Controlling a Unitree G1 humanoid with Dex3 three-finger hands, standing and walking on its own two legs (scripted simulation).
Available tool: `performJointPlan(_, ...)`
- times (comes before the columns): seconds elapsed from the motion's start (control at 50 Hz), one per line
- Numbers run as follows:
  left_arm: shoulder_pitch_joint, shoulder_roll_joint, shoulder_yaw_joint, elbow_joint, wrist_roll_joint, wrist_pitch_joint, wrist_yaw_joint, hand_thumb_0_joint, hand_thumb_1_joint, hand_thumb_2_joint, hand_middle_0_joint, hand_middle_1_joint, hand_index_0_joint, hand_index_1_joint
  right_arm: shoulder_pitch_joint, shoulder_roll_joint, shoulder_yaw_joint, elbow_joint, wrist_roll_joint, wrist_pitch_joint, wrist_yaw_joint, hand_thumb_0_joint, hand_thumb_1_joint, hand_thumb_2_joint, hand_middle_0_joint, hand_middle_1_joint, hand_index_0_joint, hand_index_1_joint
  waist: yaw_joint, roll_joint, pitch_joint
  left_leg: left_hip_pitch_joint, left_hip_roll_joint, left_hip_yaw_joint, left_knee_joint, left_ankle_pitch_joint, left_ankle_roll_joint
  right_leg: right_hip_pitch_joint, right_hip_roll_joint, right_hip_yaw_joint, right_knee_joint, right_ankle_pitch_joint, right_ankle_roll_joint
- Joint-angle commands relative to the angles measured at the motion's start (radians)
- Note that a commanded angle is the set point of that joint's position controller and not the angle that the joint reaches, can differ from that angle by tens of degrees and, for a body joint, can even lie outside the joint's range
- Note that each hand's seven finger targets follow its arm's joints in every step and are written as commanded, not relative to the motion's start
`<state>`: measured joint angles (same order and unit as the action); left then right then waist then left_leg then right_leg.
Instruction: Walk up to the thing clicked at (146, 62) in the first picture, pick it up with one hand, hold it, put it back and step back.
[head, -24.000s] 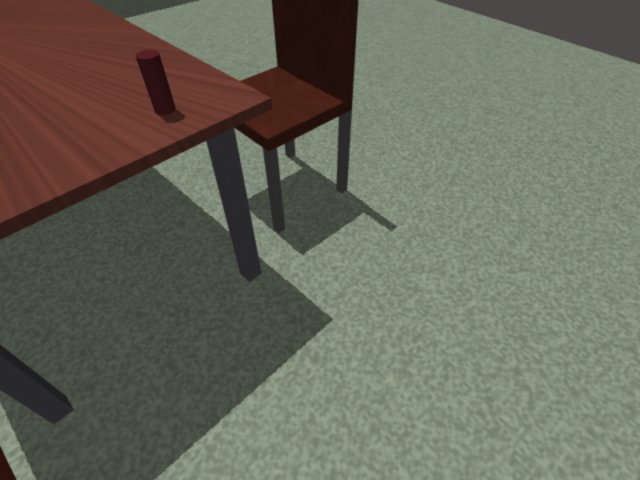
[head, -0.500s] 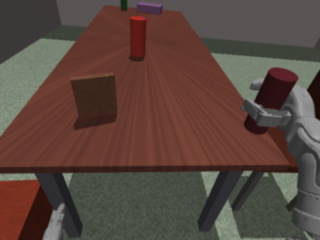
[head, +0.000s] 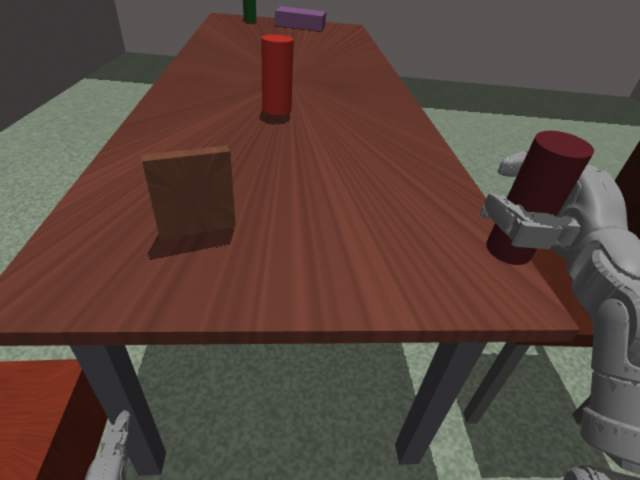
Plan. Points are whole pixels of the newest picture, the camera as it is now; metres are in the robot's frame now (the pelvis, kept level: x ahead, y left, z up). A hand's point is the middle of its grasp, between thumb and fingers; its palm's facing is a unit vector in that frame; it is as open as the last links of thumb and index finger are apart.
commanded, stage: hold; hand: right
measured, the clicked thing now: (533, 202) +0.33 -0.19 +0.27
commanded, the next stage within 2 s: crouch in 0.94 s
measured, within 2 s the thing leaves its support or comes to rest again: neither
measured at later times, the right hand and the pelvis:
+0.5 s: hand (510, 201) +0.34 -0.17 +0.27, palm faces +0.09 +1.00 -0.02, open 6.7 cm; pelvis +0.00 +0.00 +0.00, yaw +0 degrees
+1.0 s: hand (501, 198) +0.34 -0.16 +0.27, palm faces +0.08 +1.00 -0.02, open 6.7 cm; pelvis +0.00 +0.01 +0.00, yaw +0 degrees
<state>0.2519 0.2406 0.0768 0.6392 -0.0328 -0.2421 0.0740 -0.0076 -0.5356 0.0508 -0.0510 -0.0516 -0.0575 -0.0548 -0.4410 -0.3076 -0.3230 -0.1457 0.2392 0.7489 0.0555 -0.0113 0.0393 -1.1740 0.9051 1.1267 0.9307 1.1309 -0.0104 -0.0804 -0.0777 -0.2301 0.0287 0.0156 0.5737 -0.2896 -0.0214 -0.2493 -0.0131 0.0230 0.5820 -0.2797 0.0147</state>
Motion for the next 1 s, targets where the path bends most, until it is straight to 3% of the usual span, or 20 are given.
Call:
performJointPlan(0.0, -0.157, 0.125, 0.039, -0.173, -0.006, -0.071, 0.005, 0.0, -0.548, 0.048, -0.05, -0.053, -0.051, -0.052, -0.517, -0.212, -0.056, -0.245, 0.016, -0.105, 0.004, 0.0, -0.486, -1.316, 1.356, 1.431, 1.377, 1.431, 0.013, 0.03, -0.185, -0.023, -0.032, 0.048, -0.11, 0.125, 0.014, 0.104, 0.022, -0.013, -0.101, 0.114, -0.024)
performJointPlan(0.02, -0.195, 0.14, 0.048, -0.244, -0.006, -0.082, 0.006, 0.0, -0.55, 0.051, -0.05, -0.054, -0.05, -0.054, -0.548, -0.211, -0.046, -0.291, 0.013, -0.114, 0.003, 0.0, -0.479, -1.314, 1.35, 1.427, 1.371, 1.427, 0.019, 0.055, -0.243, 0.004, -0.034, 0.051, -0.104, 0.148, 0.013, 0.125, 0.021, -0.01, -0.096, 0.139, -0.023)
performJointPlan(0.04, -0.138, 0.122, 0.047, -0.158, -0.003, -0.075, 0.006, 0.0, -0.55, 0.051, -0.05, -0.052, -0.05, -0.052, -0.531, -0.241, -0.072, -0.254, 0.008, -0.116, -0.001, 0.0, -0.5, -1.302, 1.349, 1.414, 1.368, 1.414, 0.008, 0.018, -0.211, -0.01, -0.03, 0.048, -0.1, 0.16, 0.014, 0.115, 0.024, -0.014, -0.087, 0.15, -0.022)
performJointPlan(0.1, -0.154, 0.125, 0.049, -0.197, -0.001, -0.078, 0.007, 0.0, -0.546, 0.049, -0.051, -0.055, -0.053, -0.053, -0.533, -0.229, -0.061, -0.291, 0.006, -0.13, -0.004, 0.0, -0.489, -1.305, 1.344, 1.415, 1.364, 1.415, 0.014, 0.014, -0.25, 0.008, -0.029, 0.049, -0.099, 0.174, 0.014, 0.127, 0.024, -0.014, -0.087, 0.162, -0.022)
performJointPlan(0.26, -0.167, 0.101, 0.023, -0.199, -0.003, -0.076, 0.001, 0.0, -0.553, 0.051, -0.052, -0.055, -0.052, -0.055, -0.532, -0.224, -0.062, -0.281, 0.016, -0.138, -0.007, 0.0, -0.528, -1.32, 1.364, 1.429, 1.382, 1.429, 0.006, 0.035, -0.202, 0.004, -0.033, 0.049, -0.111, 0.14, 0.013, 0.093, 0.023, -0.015, -0.096, 0.125, -0.023)
performJointPlan(0.28, -0.139, 0.096, 0.025, -0.146, -0.002, -0.072, 0.004, 0.0, -0.554, 0.052, -0.052, -0.054, -0.051, -0.055, -0.536, -0.246, -0.082, -0.24, 0.015, -0.136, -0.006, 0.0, -0.524, -1.315, 1.362, 1.426, 1.38, 1.426, 0.005, 0.028, -0.167, -0.018, -0.032, 0.045, -0.114, 0.126, 0.013, 0.088, 0.022, -0.016, -0.096, 0.109, -0.025)
performJointPlan(0.34, -0.184, 0.142, 0.062, -0.177, -0.003, -0.083, 0.008, 0.0, -0.544, 0.047, -0.05, -0.054, -0.051, -0.052, -0.539, -0.22, -0.054, -0.225, 0.016, -0.128, -0.002, 0.0, -0.512, -1.336, 1.383, 1.454, 1.403, 1.454, 0.011, 0.044, -0.17, -0.024, -0.037, 0.052, -0.114, 0.101, 0.013, 0.085, 0.019, -0.011, -0.108, 0.083, -0.024)
performJointPlan(0.36, -0.162, 0.14, 0.062, -0.17, -0.002, -0.081, 0.007, 0.0, -0.553, 0.049, -0.052, -0.053, -0.051, -0.054, -0.524, -0.23, -0.067, -0.226, 0.015, -0.126, 0.001, 0.0, -0.529, -1.329, 1.371, 1.44, 1.389, 1.44, 0.016, 0.033, -0.197, -0.009, -0.033, 0.05, -0.113, 0.119, 0.013, 0.099, 0.022, -0.014, -0.101, 0.103, -0.023)
performJointPlan(0.38, -0.203, 0.112, 0.024, -0.216, -0.004, -0.087, 0.002, 0.0, -0.547, 0.047, -0.05, -0.054, -0.051, -0.053, -0.533, -0.213, -0.055, -0.222, 0.016, -0.127, 0.003, 0.0, -0.53, -1.324, 1.374, 1.439, 1.392, 1.439, 0.004, 0.068, -0.211, 0.006, -0.034, 0.051, -0.112, 0.139, 0.01, 0.095, 0.024, -0.016, -0.094, 0.124, -0.026)
performJointPlan(0.4, -0.161, 0.122, 0.053, -0.144, -0.004, -0.078, 0.005, 0.0, -0.548, 0.046, -0.052, -0.055, -0.053, -0.054, -0.512, -0.244, -0.085, -0.207, 0.015, -0.123, -0.001, 0.0, -0.542, -1.318, 1.367, 1.429, 1.384, 1.429, -0.002, 0.043, -0.192, 0.001, -0.032, 0.051, -0.111, 0.133, 0.011, 0.084, 0.025, -0.018, -0.093, 0.12, -0.025)
performJointPlan(0.44, -0.146, 0.101, 0.028, -0.135, -0.003, -0.073, 0.002, 0.0, -0.546, 0.046, -0.051, -0.054, -0.052, -0.053, -0.509, -0.223, -0.074, -0.193, 0.018, -0.115, 0.001, 0.0, -0.516, -1.306, 1.355, 1.419, 1.372, 1.419, -0.002, 0.053, -0.163, -0.01, -0.031, 0.05, -0.116, 0.121, 0.008, 0.075, 0.028, -0.02, -0.096, 0.106, -0.028)
performJointPlan(0.46, -0.179, 0.127, 0.048, -0.197, -0.004, -0.079, 0.001, 0.0, -0.545, 0.045, -0.05, -0.054, -0.052, -0.052, -0.527, -0.218, -0.062, -0.216, 0.015, -0.118, 0.002, 0.0, -0.522, -1.311, 1.363, 1.425, 1.38, 1.425, 0.015, 0.061, -0.219, 0.009, -0.029, 0.048, -0.115, 0.133, 0.008, 0.098, 0.027, -0.02, -0.095, 0.115, -0.028)
performJointPlan(0.48, -0.131, 0.14, 0.065, -0.152, -0.001, -0.074, 0.005, 0.0, -0.549, 0.047, -0.051, -0.053, -0.051, -0.052, -0.525, -0.259, -0.105, -0.18, 0.014, -0.115, -0.003, 0.0, -0.512, -1.315, 1.362, 1.429, 1.38, 1.429, 0.008, 0.071, -0.2, 0.0, -0.03, 0.049, -0.119, 0.131, 0.008, 0.097, 0.026, -0.02, -0.095, 0.115, -0.029)
performJointPlan(0.58, -0.158, 0.112, 0.034, -0.194, -0.004, -0.075, 0.0, 0.0, -0.549, 0.05, -0.048, -0.05, -0.047, -0.051, -0.541, -0.218, -0.061, -0.223, 0.014, -0.131, -0.004, 0.0, -0.492, -1.306, 1.363, 1.427, 1.381, 1.427, 0.004, 0.055, -0.183, -0.009, -0.033, 0.052, -0.115, 0.108, 0.012, 0.089, 0.024, -0.017, -0.105, 0.092, -0.026)
performJointPlan(0.6, -0.158, 0.12, 0.037, -0.19, -0.004, -0.076, 0.0, 0.0, -0.55, 0.05, -0.048, -0.05, -0.047, -0.051, -0.557, -0.253, -0.089, -0.24, 0.013, -0.135, -0.008, 0.0, -0.516, -1.313, 1.374, 1.434, 1.391, 1.434, 0.0, 0.042, -0.197, -0.005, -0.03, 0.047, -0.118, 0.106, 0.013, 0.092, 0.025, -0.019, -0.104, 0.091, -0.025)
performJointPlan(0.74, -0.138, 0.123, 0.045, -0.166, -0.001, -0.078, 0.011, 0.0, -0.552, 0.052, -0.049, -0.052, -0.048, -0.053, -0.549, -0.243, -0.075, -0.219, 0.012, -0.138, -0.002, 0.0, -0.513, -1.302, 1.361, 1.419, 1.377, 1.419, 0.009, 0.027, -0.219, 0.0, -0.027, 0.043, -0.103, 0.183, 0.011, 0.123, 0.025, -0.022, -0.082, 0.165, -0.026)
performJointPlan(0.76, -0.142, 0.106, 0.02, -0.172, 0.0, -0.074, 0.007, 0.0, -0.553, 0.05, -0.049, -0.051, -0.048, -0.053, -0.557, -0.24, -0.066, -0.237, 0.008, -0.139, 0.001, 0.0, -0.515, -1.311, 1.365, 1.427, 1.382, 1.427, 0.005, 0.016, -0.229, 0.009, -0.027, 0.044, -0.101, 0.198, 0.012, 0.121, 0.027, -0.02, -0.08, 0.183, -0.025)
performJointPlan(0.78, -0.183, 0.083, -0.01, -0.215, -0.004, -0.082, 0.004, 0.0, -0.554, 0.051, -0.049, -0.052, -0.048, -0.054, -0.557, -0.184, -0.028, -0.236, 0.014, -0.136, 0.006, 0.0, -0.54, -1.304, 1.371, 1.422, 1.385, 1.422, 0.007, 0.048, -0.239, 0.018, -0.028, 0.044, -0.101, 0.21, 0.008, 0.125, 0.026, -0.025, -0.078, 0.192, -0.026)
performJointPlan(0.82, -0.149, 0.129, 0.044, -0.163, -0.003, -0.076, 0.012, 0.0, -0.553, 0.049, -0.05, -0.051, -0.049, -0.052, -0.546, -0.23, -0.064, -0.191, 0.011, -0.122, 0.002, 0.0, -0.535, -1.308, 1.369, 1.424, 1.384, 1.424, 0.013, 0.022, -0.191, -0.013, -0.03, 0.046, -0.108, 0.167, 0.01, 0.111, 0.023, -0.022, -0.092, 0.152, -0.024)
performJointPlan(0.98, -0.135, 0.139, 0.053, -0.205, -0.001, -0.072, 0.006, 0.0, -0.548, 0.047, -0.05, -0.051, -0.049, -0.051, -0.559, -0.26, -0.096, -0.192, 0.012, -0.126, -0.003, 0.0, -0.51, -1.289, 1.353, 1.407, 1.368, 1.407, 0.016, 0.1, -0.22, 0.006, -0.027, 0.047, -0.118, 0.165, 0.004, 0.111, 0.031, -0.025, -0.086, 0.14, -0.033)
